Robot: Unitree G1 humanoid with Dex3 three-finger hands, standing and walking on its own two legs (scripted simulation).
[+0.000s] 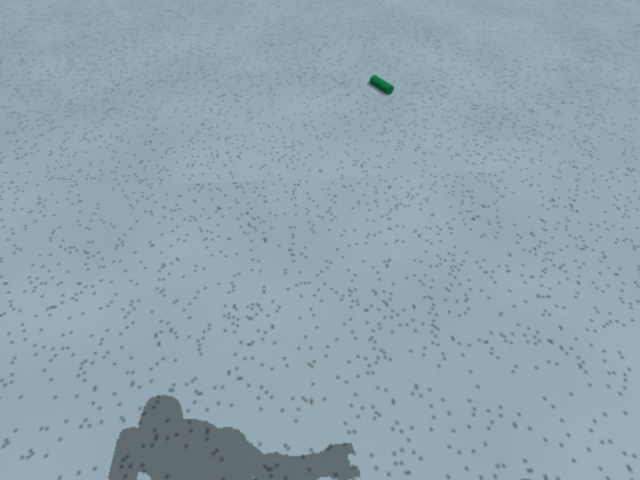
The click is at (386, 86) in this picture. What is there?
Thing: lying can
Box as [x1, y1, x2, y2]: [370, 75, 393, 94]
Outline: 373,75 370,78 370,83 387,94 389,94 392,91 393,87 385,81
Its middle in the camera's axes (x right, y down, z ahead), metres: +0.39 -0.95 +2.38
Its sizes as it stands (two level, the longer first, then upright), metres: 0.157 0.056 0.056
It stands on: the floor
